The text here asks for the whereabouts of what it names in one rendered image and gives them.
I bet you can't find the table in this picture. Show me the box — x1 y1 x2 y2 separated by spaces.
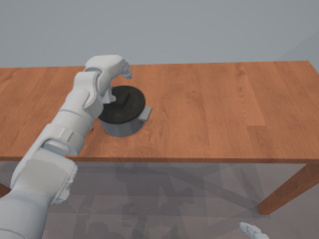
0 61 319 215

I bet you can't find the left robot forearm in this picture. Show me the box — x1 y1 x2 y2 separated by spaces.
10 65 112 189

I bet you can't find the robot left hand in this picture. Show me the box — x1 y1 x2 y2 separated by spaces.
85 55 133 104

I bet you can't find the knob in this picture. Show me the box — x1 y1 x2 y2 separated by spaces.
107 89 131 108

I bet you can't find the lid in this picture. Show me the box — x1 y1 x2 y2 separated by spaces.
98 86 146 124

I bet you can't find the pot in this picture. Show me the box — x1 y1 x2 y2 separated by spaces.
99 107 153 137

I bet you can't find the robot left upper arm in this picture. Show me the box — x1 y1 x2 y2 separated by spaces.
0 147 78 239

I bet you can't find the robot right hand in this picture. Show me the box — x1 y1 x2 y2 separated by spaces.
239 222 269 239

